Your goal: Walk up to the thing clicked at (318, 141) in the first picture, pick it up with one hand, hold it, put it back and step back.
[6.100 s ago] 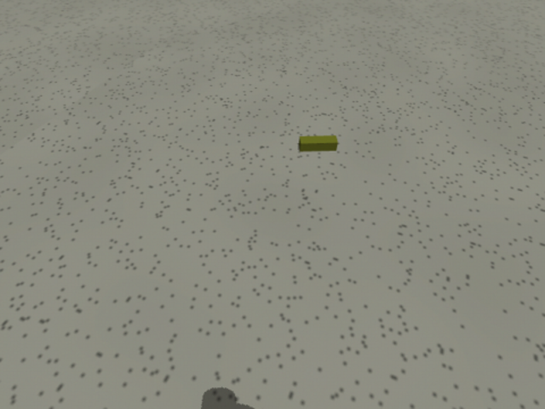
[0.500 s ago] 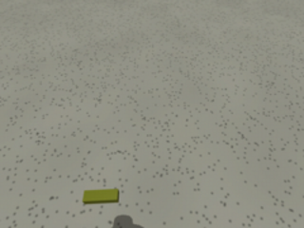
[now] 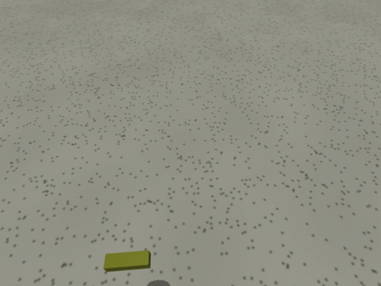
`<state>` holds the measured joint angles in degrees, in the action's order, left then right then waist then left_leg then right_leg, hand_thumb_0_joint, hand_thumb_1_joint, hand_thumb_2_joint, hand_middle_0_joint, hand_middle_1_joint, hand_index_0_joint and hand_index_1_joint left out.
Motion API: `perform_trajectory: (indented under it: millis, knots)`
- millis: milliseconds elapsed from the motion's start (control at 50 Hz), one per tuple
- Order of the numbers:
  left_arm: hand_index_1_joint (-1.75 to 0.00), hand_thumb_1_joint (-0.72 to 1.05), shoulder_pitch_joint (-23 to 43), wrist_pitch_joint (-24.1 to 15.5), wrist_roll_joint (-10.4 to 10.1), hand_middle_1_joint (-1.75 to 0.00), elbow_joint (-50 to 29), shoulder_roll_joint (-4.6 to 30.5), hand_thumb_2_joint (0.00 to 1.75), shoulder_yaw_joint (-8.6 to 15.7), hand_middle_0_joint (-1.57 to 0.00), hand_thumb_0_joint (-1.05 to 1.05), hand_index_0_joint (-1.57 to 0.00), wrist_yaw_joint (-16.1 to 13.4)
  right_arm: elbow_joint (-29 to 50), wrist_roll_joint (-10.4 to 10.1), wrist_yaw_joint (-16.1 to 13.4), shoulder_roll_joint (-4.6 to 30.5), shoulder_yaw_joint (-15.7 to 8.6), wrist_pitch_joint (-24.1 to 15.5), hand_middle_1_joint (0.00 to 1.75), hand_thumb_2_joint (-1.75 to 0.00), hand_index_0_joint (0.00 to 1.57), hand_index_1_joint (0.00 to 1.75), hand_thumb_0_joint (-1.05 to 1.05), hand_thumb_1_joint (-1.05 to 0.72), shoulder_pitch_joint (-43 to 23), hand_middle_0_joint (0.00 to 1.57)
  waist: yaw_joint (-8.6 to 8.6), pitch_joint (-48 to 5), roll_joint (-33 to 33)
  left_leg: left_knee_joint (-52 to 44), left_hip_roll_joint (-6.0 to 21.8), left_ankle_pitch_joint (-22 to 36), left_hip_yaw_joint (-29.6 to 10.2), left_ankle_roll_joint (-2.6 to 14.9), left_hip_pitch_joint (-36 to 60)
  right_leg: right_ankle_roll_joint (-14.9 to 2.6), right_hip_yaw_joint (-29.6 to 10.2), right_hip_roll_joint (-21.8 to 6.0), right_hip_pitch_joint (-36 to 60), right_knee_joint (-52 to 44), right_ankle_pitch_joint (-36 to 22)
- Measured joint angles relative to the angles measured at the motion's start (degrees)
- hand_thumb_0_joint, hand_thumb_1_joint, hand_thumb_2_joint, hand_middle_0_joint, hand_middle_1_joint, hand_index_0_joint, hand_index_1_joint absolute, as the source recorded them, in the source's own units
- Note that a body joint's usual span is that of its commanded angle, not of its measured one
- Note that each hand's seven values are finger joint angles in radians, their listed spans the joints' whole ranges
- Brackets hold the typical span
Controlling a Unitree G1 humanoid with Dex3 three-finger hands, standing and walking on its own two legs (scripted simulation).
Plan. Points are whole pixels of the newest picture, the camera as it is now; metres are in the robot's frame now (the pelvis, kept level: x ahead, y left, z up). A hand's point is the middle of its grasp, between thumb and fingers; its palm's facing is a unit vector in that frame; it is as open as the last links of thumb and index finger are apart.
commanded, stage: walk up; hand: left
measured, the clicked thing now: (128, 261) +0.39 +0.31 -0.74
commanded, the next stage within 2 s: none
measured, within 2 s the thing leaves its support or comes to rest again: neither
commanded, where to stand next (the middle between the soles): +0.05 +0.01 m, yaw +1 degrees
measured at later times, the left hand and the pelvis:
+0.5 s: hand out of the picture +0.15 +0.31 -0.19, palm faces -0.05 -0.93 -0.37, open 7.4 cm; pelvis +0.06 +0.04 -0.02, yaw -2 degrees
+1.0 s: hand out of the picture +0.02 +0.28 -0.14, palm faces -0.09 -0.91 -0.40, open 7.4 cm; pelvis -0.03 +0.00 -0.01, yaw -3 degrees
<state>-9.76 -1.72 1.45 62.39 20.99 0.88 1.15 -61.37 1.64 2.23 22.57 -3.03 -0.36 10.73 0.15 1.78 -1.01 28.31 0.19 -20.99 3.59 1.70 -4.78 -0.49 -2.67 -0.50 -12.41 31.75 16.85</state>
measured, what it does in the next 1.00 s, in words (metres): steps on the spot: left foot, then right foot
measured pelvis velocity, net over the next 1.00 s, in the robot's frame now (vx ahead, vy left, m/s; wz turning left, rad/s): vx -0.03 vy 0.00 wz -0.05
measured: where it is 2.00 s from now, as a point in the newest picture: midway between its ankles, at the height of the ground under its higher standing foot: outside the picture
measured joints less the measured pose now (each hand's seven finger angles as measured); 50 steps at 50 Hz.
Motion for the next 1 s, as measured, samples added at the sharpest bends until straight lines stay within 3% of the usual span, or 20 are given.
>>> perform_trajectory:
  millis: [80, 120, 180, 220, 320, 380, 400, 440, 500, 560, 640, 740, 780, 800, 820, 860, 880, 940, 1000]
  knots:
    - [-0.3, 0.91, -2.1, -0.2, 0.0, -0.3, -0.5, 0.7, 0.9, 0.4, -0.2, 0.01, -0.2, -0.4, 1.6, -0.2, 0.0, 0.4, -0.5, -0.2, 0.3, -0.9, 0.2, 0.3, 0.01, -0.91, 2.2, 0.2, 0.51, 1.0, -0.9, 3.0, 0.8, -3.5, -0.5, -0.8, 0.4, 0.82, 0.5, 0.6, 0.5, 2.9, 3.4]
    - [-0.3, 0.91, -2.6, -1.2, -0.1, -0.3, -1.6, 0.7, 0.9, 0.6, -0.2, 0.01, -0.2, -0.7, 2.1, -0.4, -0.1, 0.6, -0.7, 0.4, 0.3, -0.9, 0.2, 0.3, 0.01, -0.91, 2.8, 0.2, 0.76, 1.9, -2.3, 8.5, 2.1, -4.4, -1.5, -0.21, -2.0, 0.61, 1.8, 1.6, 1.5, 2.1, 4.0]
    - [-0.3, 0.91, -4.6, -2.8, -0.6, -0.3, -4.8, 0.9, 0.9, 1.0, -0.2, 0.01, -0.2, -1.4, 3.6, -0.1, -0.5, 0.1, -0.5, 1.5, 0.3, -0.9, 0.2, 0.3, 0.01, -0.91, 1.5, 0.2, -1.49, 4.2, -0.8, 24.6, -0.6, -9.7, -3.3, -0.06, -9.9, 0.04, -0.1, 0.8, 2.8, 0.8, 3.9]
    - [-0.3, 0.91, -6.2, -2.7, -0.8, -0.3, -5.9, 0.7, 0.9, 1.0, -0.2, 0.01, -0.2, -1.7, 5.4, -0.3, -0.4, 0.3, -0.5, 1.4, 0.3, -0.9, 0.2, 0.3, 0.01, -0.91, 0.0, 0.2, -2.34, 5.8, -0.5, 29.4, -1.2, -10.2, -4.1, 0.01, -14.8, -0.16, -1.3, 0.3, 4.6, -2.0, 2.8]
    - [-0.3, 0.9, -6.6, 0.7, -0.9, -0.3, -6.8, 0.9, 0.9, 0.1, -0.2, 0.01, -0.2, -2.8, 8.7, -2.2, -1.2, 0.9, -0.3, 0.5, 0.3, -0.9, 0.2, 0.3, 0.01, -0.91, -4.2, 0.2, -2.49, 8.6, -0.5, 18.4, 1.0, -2.2, -4.9, -1.01, -21.2, 1.2, -2.2, -0.6, 5.5, -1.2, 3.9]
    - [-0.3, 0.9, -4.9, 3.7, -1.9, -0.3, -8.9, 1.9, 0.9, 0.1, -0.2, 0.01, -0.2, -2.7, 10.3, -2.5, -2.1, 1.0, -0.4, -0.2, 0.3, -0.9, 0.2, 0.3, 0.01, -0.91, -5.3, 0.2, -1.95, 10.1, 0.2, 6.3, 0.6, 14.8, -3.9, -1.11, -19.6, 1.44, -1.6, -1.1, 1.8, 9.6, 8.8]
    - [-0.3, 0.9, -3.4, 4.4, -2.3, -0.3, -9.3, 2.5, 0.9, 0.3, -0.2, 0.01, -0.2, -2.7, 10.5, -2.1, -2.6, 0.3, -0.7, -0.6, 0.3, -0.9, 0.2, 0.3, 0.01, -0.91, -5.6, 0.2, -1.55, 11.1, 1.7, 7.4, -0.7, 15.0, -3.5, -0.98, -19.9, 0.87, -2.7, -1.7, -0.2, 15.3, 9.8]
    - [-0.3, 0.9, -0.1, 5.8, -2.9, -0.3, -10.7, 3.3, 0.9, 0.9, -0.2, 0.01, -0.2, -3.2, 11.0, -1.8, -3.2, -1.4, -0.3, -0.3, 0.3, -0.9, 0.2, 0.3, 0.0, -0.91, -6.1, 0.2, -1.62, 12.8, 4.5, 10.1, -2.3, 12.6, -2.7, -0.47, -20.7, 0.26, -6.8, 0.0, -4.9, 26.8, 14.5]
    - [-0.3, 0.91, 2.4, 6.3, -2.9, -0.3, -12.9, 3.6, 0.9, 0.8, -0.2, 0.01, -0.2, -3.2, 12.0, -1.9, -3.5, -3.1, 0.7, 1.2, 0.3, -0.9, 0.2, 0.3, 0.01, -0.91, -7.8, 0.2, -1.58, 14.1, 5.3, 9.7, -0.9, 12.5, -2.5, -0.17, -20.5, 0.09, -6.3, 4.1, -10.9, 39.3, 17.0]
    - [-0.3, 0.91, 2.9, 6.7, -2.6, -0.3, -14.0, 3.6, 0.9, 1.1, -0.2, 0.01, -0.2, -2.1, 14.1, -1.5, -3.9, -3.9, 0.9, 1.3, 0.3, -0.9, 0.21, 0.3, 0.01, -0.91, -8.3, 0.2, -1.18, 13.3, 5.3, 7.9, 0.8, 14.0, -2.0, -0.34, -20.9, 0.3, -5.3, 5.2, -14.1, 43.4, 14.4]
    - [-0.3, 0.91, 1.7, 7.4, -1.7, -0.3, -15.6, 3.3, 0.9, 1.8, -0.2, 0.0, -0.2, -0.3, 15.9, -0.9, -4.2, -2.7, 0.5, 1.0, 0.3, -0.9, 0.21, 0.3, 0.01, -0.9, -7.5, 0.2, -0.98, 11.4, 4.7, 7.2, 2.3, 15.5, -1.5, -0.56, -22.6, 0.75, -5.5, 4.3, -12.0, 37.5, 12.1]
    - [-0.3, 0.91, -1.7, 7.5, -1.0, -0.3, -16.2, 3.4, 0.9, 3.0, -0.2, 0.0, -0.2, 1.4, 17.0, 0.2, -4.2, 0.3, -0.1, 1.8, 0.3, -0.9, 0.21, 0.3, 0.01, -0.9, -6.1, 0.2, -1.64, 8.9, 3.6, 8.6, 4.0, 16.7, -0.4, -1.63, -25.9, -0.07, -2.8, 1.1, -3.8, 18.0, 14.0]
    - [-0.3, 0.91, -2.7, 7.2, -0.5, -0.3, -15.2, 2.4, 0.9, 3.6, -0.2, 0.0, -0.2, 1.7, 16.8, 0.3, -4.3, 2.1, -0.8, 2.5, 0.3, -0.9, 0.21, 0.3, 0.01, -0.9, -6.0, 0.2, -0.87, 9.3, 0.2, 10.0, 5.7, 16.3, -2.6, -1.93, -27.3, 0.21, -0.2, 2.6, -1.8, 13.6, 12.6]
    - [-0.3, 0.91, -3.4, 7.2, 0.0, -0.3, -15.0, 1.9, 0.9, 3.7, -0.2, 0.0, -0.2, 1.9, 16.4, 0.1, -4.5, 2.5, -1.3, 2.8, 0.3, -0.9, 0.21, 0.3, 0.01, -0.9, -5.3, 0.2, -0.18, 9.3, -1.1, 12.0, 5.3, 10.8, -4.7, -1.69, -28.3, 0.19, 1.3, 3.1, -1.5, 13.1, 11.7]
    - [-0.3, 0.91, -4.4, 7.5, 0.6, -0.3, -15.1, 1.9, 0.9, 3.6, -0.2, 0.0, -0.2, 2.2, 15.8, -0.3, -4.9, 2.3, -1.6, 3.1, 0.3, -0.9, 0.21, 0.3, 0.01, -0.91, -4.1, 0.2, -0.36, 8.5, -0.8, 15.4, 3.2, 3.1, -6.4, -1.78, -29.5, -0.06, 1.6, 2.4, -1.9, 13.1, 11.3]
    - [-0.3, 0.91, -6.3, 8.0, 1.2, -0.3, -15.5, 2.0, 0.9, 3.5, -0.2, 0.0, -0.2, 2.1, 14.0, -0.9, -5.3, 1.8, -1.6, 3.6, 0.3, -0.9, 0.2, 0.3, 0.01, -0.91, -1.9, 0.2, -2.66, 7.4, 1.8, 25.5, -1.4, -5.0, -7.5, -2.02, -30.7, -0.63, -0.3, 0.2, -2.7, 12.2, 10.0]
    - [-0.3, 0.91, -7.0, 8.1, 1.4, -0.3, -15.5, 1.8, 0.9, 3.5, -0.2, 0.01, -0.2, 1.8, 13.4, -1.3, -5.2, 1.9, -1.5, 3.5, 0.3, -0.9, 0.2, 0.3, 0.01, -0.91, -1.1, 0.2, -3.38, 7.0, 2.5, 30.1, -3.2, -6.1, -7.9, -2.04, -30.7, -0.73, -1.1, -0.5, -2.8, 10.9, 8.8]
    - [-0.3, 0.91, -7.4, 8.5, 2.2, -0.3, -15.8, 0.8, 0.9, 3.7, -0.2, 0.01, -0.2, 1.4, 13.2, -2.4, -5.7, 2.6, -1.2, 2.4, 0.3, -0.9, 0.2, 0.3, 0.01, -0.91, 1.8, 0.2, -3.04, 6.3, 2.0, 38.5, -6.1, -5.5, -8.6, -2.12, -29.0, -0.67, -0.5, -1.2, -3.9, 7.1, 5.5]
    - [-0.3, 0.9, -6.5, 7.4, 2.9, -0.3, -17.7, 0.9, 0.9, 3.9, -0.2, 0.01, -0.2, 1.4, 12.1, -2.8, -5.6, 2.2, -0.2, 0.7, 0.3, -0.9, 0.2, 0.3, 0.01, -0.91, 5.2, 0.2, -2.92, 5.9, 1.7, 27.4, -4.2, -5.5, -4.9, -2.27, -20.3, -0.83, 1.2, -0.9, -4.7, 5.6, 4.2]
